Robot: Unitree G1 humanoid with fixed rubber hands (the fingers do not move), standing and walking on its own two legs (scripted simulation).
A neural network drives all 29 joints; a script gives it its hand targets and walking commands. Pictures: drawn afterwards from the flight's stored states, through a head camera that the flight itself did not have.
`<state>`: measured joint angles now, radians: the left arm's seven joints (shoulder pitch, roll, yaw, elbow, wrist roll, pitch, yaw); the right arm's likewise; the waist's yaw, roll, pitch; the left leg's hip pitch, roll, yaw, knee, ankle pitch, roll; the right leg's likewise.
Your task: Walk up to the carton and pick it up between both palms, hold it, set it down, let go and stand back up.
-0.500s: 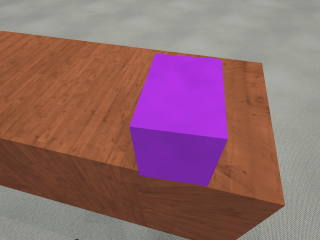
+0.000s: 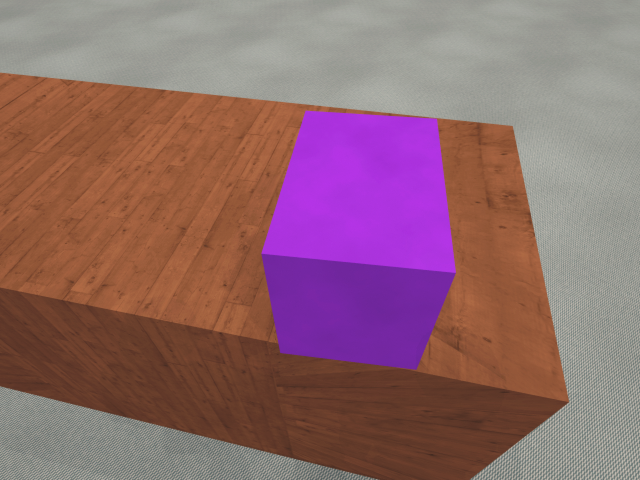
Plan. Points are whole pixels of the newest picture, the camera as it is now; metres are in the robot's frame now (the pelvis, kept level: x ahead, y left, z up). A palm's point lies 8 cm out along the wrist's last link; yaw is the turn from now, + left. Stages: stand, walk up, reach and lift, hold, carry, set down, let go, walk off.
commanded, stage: walk up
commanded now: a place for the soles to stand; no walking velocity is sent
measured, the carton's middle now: (358, 235) +0.45 -0.03 +0.05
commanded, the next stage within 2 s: reach and lift in 0.22 s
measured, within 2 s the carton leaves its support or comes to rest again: neither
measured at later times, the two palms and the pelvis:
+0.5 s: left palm (147, 459) +0.18 +0.24 -0.07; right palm out of the picture +0.14 -0.26 -0.09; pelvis +0.00 -0.02 +0.00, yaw -2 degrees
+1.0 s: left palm (141, 447) +0.18 +0.24 -0.03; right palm (529, 468) +0.17 -0.22 -0.05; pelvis +0.02 -0.01 +0.02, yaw -3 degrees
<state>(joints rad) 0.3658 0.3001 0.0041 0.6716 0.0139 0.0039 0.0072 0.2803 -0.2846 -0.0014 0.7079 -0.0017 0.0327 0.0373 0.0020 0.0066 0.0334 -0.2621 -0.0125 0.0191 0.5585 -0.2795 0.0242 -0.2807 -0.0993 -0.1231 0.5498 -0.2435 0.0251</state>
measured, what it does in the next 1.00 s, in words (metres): stands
